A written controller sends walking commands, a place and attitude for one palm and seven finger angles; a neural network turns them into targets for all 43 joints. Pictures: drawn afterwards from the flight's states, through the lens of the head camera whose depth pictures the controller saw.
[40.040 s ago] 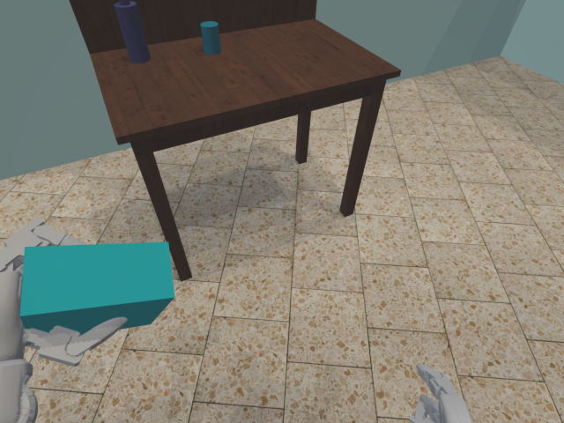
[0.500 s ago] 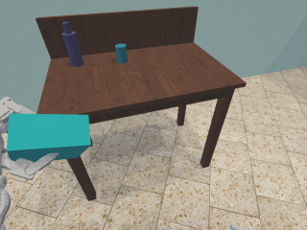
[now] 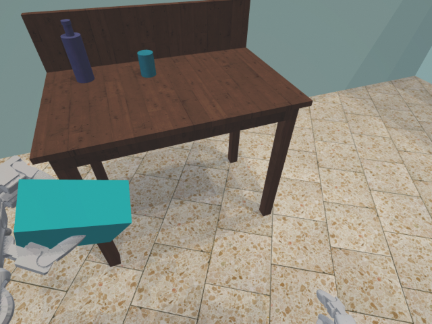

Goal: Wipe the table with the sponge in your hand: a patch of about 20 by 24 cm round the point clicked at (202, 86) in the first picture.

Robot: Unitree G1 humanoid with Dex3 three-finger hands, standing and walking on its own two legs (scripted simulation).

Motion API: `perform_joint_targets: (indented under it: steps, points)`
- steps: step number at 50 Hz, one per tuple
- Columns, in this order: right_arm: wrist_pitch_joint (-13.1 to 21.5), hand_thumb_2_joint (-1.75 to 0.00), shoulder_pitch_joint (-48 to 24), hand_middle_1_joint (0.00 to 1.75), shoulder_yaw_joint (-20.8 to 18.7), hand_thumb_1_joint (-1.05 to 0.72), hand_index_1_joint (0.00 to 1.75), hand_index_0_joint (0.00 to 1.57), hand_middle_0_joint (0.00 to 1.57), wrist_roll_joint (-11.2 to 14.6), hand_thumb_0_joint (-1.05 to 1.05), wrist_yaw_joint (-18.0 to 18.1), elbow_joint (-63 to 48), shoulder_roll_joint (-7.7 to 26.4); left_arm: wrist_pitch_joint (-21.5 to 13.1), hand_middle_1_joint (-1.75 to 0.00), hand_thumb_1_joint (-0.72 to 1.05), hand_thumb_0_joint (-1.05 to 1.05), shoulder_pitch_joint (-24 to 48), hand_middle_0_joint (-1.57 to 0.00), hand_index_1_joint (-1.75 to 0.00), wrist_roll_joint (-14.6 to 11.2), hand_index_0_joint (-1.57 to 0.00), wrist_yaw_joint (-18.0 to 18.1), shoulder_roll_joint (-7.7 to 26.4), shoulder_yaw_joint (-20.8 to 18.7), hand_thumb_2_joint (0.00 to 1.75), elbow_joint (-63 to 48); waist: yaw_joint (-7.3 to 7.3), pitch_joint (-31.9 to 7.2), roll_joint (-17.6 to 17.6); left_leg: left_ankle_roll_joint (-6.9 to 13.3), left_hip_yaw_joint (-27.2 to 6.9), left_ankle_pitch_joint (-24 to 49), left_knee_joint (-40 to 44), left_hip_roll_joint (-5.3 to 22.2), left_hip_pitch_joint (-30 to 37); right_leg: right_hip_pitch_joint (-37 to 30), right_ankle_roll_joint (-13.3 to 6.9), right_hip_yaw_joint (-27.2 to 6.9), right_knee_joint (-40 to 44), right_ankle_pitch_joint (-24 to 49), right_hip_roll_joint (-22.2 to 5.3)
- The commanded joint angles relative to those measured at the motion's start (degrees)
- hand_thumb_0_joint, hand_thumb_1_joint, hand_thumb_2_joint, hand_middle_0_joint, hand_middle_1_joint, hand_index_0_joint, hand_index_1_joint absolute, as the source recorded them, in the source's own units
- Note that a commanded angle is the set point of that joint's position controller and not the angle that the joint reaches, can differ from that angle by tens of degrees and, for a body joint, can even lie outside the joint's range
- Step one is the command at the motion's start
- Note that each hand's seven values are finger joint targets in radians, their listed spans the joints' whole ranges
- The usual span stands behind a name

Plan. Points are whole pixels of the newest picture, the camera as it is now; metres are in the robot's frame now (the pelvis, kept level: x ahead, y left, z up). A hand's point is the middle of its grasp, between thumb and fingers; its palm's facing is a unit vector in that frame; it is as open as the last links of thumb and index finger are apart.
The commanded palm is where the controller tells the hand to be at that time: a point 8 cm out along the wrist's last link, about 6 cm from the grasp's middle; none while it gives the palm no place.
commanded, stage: stop stepping back and stand still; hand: left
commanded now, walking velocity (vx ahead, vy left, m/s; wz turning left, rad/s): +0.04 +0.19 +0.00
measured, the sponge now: (89, 215) +0.23 +0.20 +0.16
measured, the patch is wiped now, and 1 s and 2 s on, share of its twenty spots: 1.00 1.00 1.00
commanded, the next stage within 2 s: stand and wait in 0.18 s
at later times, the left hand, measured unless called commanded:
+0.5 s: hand (45, 204) +0.23 +0.25 +0.19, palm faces +0.43 -0.83 -0.34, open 9.9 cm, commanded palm +0.18 +0.29 +0.21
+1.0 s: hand (45, 200) +0.24 +0.25 +0.19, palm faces +0.41 -0.84 -0.35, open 9.9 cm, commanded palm +0.19 +0.29 +0.21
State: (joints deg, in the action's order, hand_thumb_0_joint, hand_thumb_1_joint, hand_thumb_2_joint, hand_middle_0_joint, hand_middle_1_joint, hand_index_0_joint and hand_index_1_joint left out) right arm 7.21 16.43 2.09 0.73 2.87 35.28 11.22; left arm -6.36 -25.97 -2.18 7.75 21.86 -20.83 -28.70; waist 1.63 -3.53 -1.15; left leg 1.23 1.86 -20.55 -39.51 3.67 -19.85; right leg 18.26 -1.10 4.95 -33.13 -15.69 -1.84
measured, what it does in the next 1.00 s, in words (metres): stands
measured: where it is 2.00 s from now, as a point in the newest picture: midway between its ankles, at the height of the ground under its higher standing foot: outside the picture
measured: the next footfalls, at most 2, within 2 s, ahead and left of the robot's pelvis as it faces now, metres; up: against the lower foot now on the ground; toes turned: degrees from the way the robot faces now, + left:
none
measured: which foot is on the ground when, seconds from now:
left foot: down 0.00-1.00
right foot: down 0.00-1.00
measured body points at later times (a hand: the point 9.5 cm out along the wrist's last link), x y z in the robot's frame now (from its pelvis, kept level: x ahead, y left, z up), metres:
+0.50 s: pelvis +0.03 +0.01 +0.01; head +0.02 +0.01 +0.46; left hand +0.20 +0.29 +0.21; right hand +0.20 -0.22 -0.07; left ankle +0.03 +0.13 -0.72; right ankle +0.04 -0.12 -0.72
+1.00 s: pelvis +0.03 +0.01 +0.02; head +0.03 +0.02 +0.47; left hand +0.21 +0.30 +0.20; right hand +0.21 -0.22 -0.05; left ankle +0.03 +0.13 -0.72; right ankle +0.04 -0.12 -0.72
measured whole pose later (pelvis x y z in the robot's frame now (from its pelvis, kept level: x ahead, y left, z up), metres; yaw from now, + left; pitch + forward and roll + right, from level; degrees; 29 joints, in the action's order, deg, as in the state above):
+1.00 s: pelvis +0.03 +0.01 +0.02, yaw +0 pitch -1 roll -1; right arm 3.8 9.9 1.1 0.4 3.8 33.9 12.0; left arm -6.6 -26.5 -3.4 9.0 20.4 -18.9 -29.1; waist -0.1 0.5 -0.2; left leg -0.1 1.8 -14.7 -27.7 2.0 -12.0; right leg 11.6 0.9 1.8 -24.3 -11.6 -0.7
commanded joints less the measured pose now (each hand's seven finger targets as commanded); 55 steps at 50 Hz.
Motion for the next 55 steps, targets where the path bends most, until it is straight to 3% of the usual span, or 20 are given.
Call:
perform_joint_targets:
  steps: [1,2,4,6,7,8,9,10,11,13,14,16,17,19,23,25,28,37,42,55]
  points:
    - [1.48,-0.9,-9.79,0.3,-3.96,-0.9,0.3,0.2,0.2,0.46,0.0,0.64,-6.6,6.29,-4.86,-1.6,0.1,0.0,11.22,-1.2,-1.6,-1.18,-1.2,0.85,12.8,-7.84,1.3,-14.38,-0.56,-2.83,12.36,0.04,-4.66,-3.48,-27.97,-1.32,-15.44,-6.14,-10.23,-30.72,23.27,-18.13,-20.23]
    - [1.02,-0.9,-9.12,0.3,-4.72,-0.9,0.3,0.2,0.2,0.66,0.0,0.64,-6.41,7.5,-4.67,-1.6,0.1,0.0,9.78,-1.2,-1.6,-1.53,-1.2,0.81,13.13,-8.26,1.3,-14.41,-0.13,-0.09,11.89,-0.08,-5.94,-1.58,-27.17,0.32,-13.61,-0.23,-10.34,-28.63,22.87,-20.83,-20.02]
    - [-0.36,-0.9,-10.81,0.3,-4.13,-0.9,0.3,0.2,0.2,0.66,0.0,0.77,-6.92,6.64,-4.43,-1.6,0.1,0.0,8.21,-1.2,-1.6,-1.88,-1.2,0.68,11.98,-7.83,1.3,-16.35,0.49,1.44,7.05,0.69,-5.0,0.0,-13.74,3.06,-2.72,8.96,-8.04,-19.06,18.91,-18.24,-17.92]
    - [-0.21,-0.9,-11.71,0.3,-3.49,-0.9,0.3,0.2,0.2,0.36,0.0,1.63,-7.5,5.6,-4.42,-1.6,0.1,0.0,4.3,-1.2,-1.6,-1.66,-1.2,1.81,11.01,-7.16,1.3,-15.92,0.1,0.0,4.68,1.41,-0.05,0.31,0.98,0.59,6.96,10.28,-6.35,-13.66,14.86,-20.1,-14.21]
    - [0.29,-0.9,-11.2,0.3,-3.68,-0.9,0.3,0.2,0.2,0.1,0.0,2.12,-7.55,6.31,-4.66,-1.6,0.1,0.0,3.8,-1.2,-1.6,-1.7,-1.2,2.38,10.65,-6.85,1.3,-16.4,0.23,-0.81,0.85,1.54,1.76,-0.69,6.77,-1.24,9.01,8.04,-5.44,-12.02,11.8,-19.83,-11.9]
    - [0.75,-0.9,-10.84,0.3,-4.17,-0.9,0.3,0.2,0.2,-0.03,0.0,2.6,-8.23,7.49,-4.66,-1.6,0.1,0.0,1.95,-1.2,-1.6,-1.97,-1.2,2.7,9.7,-6.5,1.3,-15.23,0.26,-0.69,-2.99,2.86,-3.09,-5.28,13.27,0.15,8.79,6.59,-3.64,-9.35,6.15,-19.03,-8.44]
    - [1.1,-0.9,-11.32,0.3,-4.18,-0.9,0.3,0.2,0.2,-0.27,0.0,2.6,-8.95,8.57,-4.99,-1.6,0.1,0.0,3.58,-1.2,-1.6,-1.91,-1.2,2.87,9.04,-5.89,1.3,-16.82,-0.27,0.53,-9.87,5.12,-10.82,-8.62,17.62,4.09,7.8,7.91,-1.4,-6.27,-0.12,-16.41,-3.0]
    - [1.55,-0.9,-11.31,0.3,-4.5,-0.9,0.3,0.2,0.2,0.14,0.0,2.69,-9.7,9.44,-4.95,-1.6,0.1,0.0,3.77,-1.2,-1.6,-1.72,-1.2,3.27,9.82,-7.26,1.3,-17.44,-1.18,-1.76,-12.4,6.44,-15.41,-6.42,19.97,8.01,6.56,4.76,0.6,-0.62,-6.18,-10.08,1.05]
    - [1.67,-0.9,-10.6,0.3,-4.21,-0.9,0.3,0.2,0.2,0.48,0.0,2.42,-9.04,8.51,-4.59,-1.6,0.1,0.0,3.73,-1.2,-1.6,-1.43,-1.2,3.16,10.05,-7.03,1.3,-15.89,-0.44,-0.99,-12.31,6.43,-18.83,-12.53,23.22,8.85,1.77,2.55,1.55,-1.13,-8.1,-11.29,1.63]
    - [2.17,-0.9,-11.52,0.3,-3.91,-0.9,0.3,0.2,0.2,0.57,0.0,2.16,-9.03,8.03,-4.04,-1.6,0.1,0.0,3.62,-1.2,-1.6,-1.05,-1.2,3.07,9.87,-7.22,1.3,-13.3,-1.24,2.39,-9.41,4.95,-13.88,-9.03,20.14,6.49,-2.61,-2.31,1.46,-1.93,-0.1,-5.29,1.23]
    - [2.23,-0.9,-11.61,0.3,-3.72,-0.9,0.3,0.2,0.2,0.27,0.0,1.93,-8.32,7.89,-4.21,-1.6,0.1,0.0,4.22,-1.2,-1.6,-0.88,-1.2,2.87,8.84,-6.24,1.3,-11.91,-1.37,3.61,-3.84,3.51,-10.24,-5.19,15.53,4.02,-4.64,-5.26,0.97,-3.77,6.0,-2.04,0.38]
    - [2.11,-0.9,-10.98,0.3,-4.16,-0.9,0.3,0.2,0.2,0.03,0.0,1.18,-7.97,7.45,-4.61,-1.6,0.1,0.0,3.23,-1.2,-1.6,-1.27,-1.2,2.31,8.55,-5.62,1.3,-10.23,-0.34,2.15,9.17,0.63,-3.7,-0.22,3.49,-1.53,-2.72,-3.64,-2.63,-17.01,14.57,-4.33,-8.02]
    - [1.89,-0.9,-10.47,0.3,-4.31,-0.9,0.3,0.2,0.2,0.13,0.0,0.97,-7.42,7.3,-4.54,-1.6,0.1,0.0,3.7,-1.2,-1.6,-1.56,-1.2,2.29,8.87,-5.63,1.3,-10.38,-0.09,2.0,11.31,-0.02,-2.62,1.58,0.45,-1.71,-1.21,-2.29,-4.25,-20.42,17.17,-5.91,-11.46]
    - [1.55,-0.9,-11.28,0.3,-3.85,-0.9,0.3,0.2,0.2,0.13,0.0,0.8,-7.44,7.14,-4.7,-1.6,0.1,0.0,6.05,-1.2,-1.6,-1.44,-1.2,2.41,9.24,-5.35,1.3,-13.49,-0.06,1.09,5.46,-0.05,-3.02,6.71,5.14,-0.74,2.35,-3.75,-4.56,-17.5,14.49,3.32,-11.43]
    - [1.53,-0.9,-12.61,0.3,-3.94,-0.9,0.3,0.2,0.2,-0.18,0.0,1.38,-8.61,7.74,-5.18,-1.6,0.1,0.0,4.05,-1.2,-1.6,-1.09,-1.2,2.66,9.28,-5.76,1.3,-14.95,-1.14,-2.34,-4.71,1.28,-7.2,18.62,13.78,2.42,9.6,-5.36,0.01,-7.24,5.98,12.13,-2.82]
    - [1.21,-0.9,-12.38,0.3,-3.84,-0.9,0.3,0.2,0.2,-0.01,0.0,1.28,-8.83,7.72,-5.3,-1.6,0.1,0.0,4.39,-1.2,-1.6,-1.08,-1.2,2.68,8.66,-5.39,1.3,-14.77,-1.55,-3.79,-4.52,1.46,-8.33,22.94,15.13,3.88,9.88,-7.32,1.15,-4.43,4.26,13.23,-0.8]
    - [0.88,-0.9,-12.47,0.3,-3.93,-0.9,0.3,0.2,0.2,0.09,0.0,1.2,-9.59,7.74,-4.93,-1.6,0.1,0.0,3.01,-1.2,-1.6,-1.28,-1.2,2.41,8.26,-5.24,1.3,-13.44,-1.55,-4.77,-4.15,0.87,-7.03,26.67,14.45,3.35,10.69,-8.94,1.03,-4.6,5.26,16.35,-0.86]
    - [-0.29,-0.9,-12.99,0.3,-3.49,-0.9,0.3,0.2,0.2,-0.14,0.0,1.17,-10.22,7.3,-4.31,-1.6,0.1,0.0,3.69,-1.2,-1.6,-1.73,-1.2,2.06,7.65,-4.21,1.3,-12.72,-1.46,-3.77,-1.83,-0.22,-4.5,19.48,15.17,1.93,9.3,-9.94,0.57,-7.04,9.82,16.95,-1.97]
    - [-0.54,-0.9,-13.13,0.3,-3.47,-0.9,0.3,0.2,0.2,-0.21,0.0,1.4,-10.46,7.43,-4.39,-1.6,0.1,0.0,4.43,-1.2,-1.6,-1.62,-1.2,2.36,8.31,-4.44,1.3,-14.39,-1.69,-4.42,-4.11,-0.32,-4.5,20.24,16.0,1.97,9.88,-10.52,0.63,-6.54,9.75,16.98,-1.65]
    - [-0.41,-0.9,-13.15,0.3,-3.67,-0.9,0.3,0.2,0.2,-0.22,0.0,1.61,-10.19,7.79,-4.34,-1.6,0.1,0.0,3.32,-1.2,-1.6,-1.5,-1.2,2.48,7.59,-3.83,1.3,-11.33,-1.68,-1.31,-2.06,-0.4,-4.58,10.57,17.62,1.3,6.84,-8.46,0.56,-7.55,13.0,9.18,-1.67]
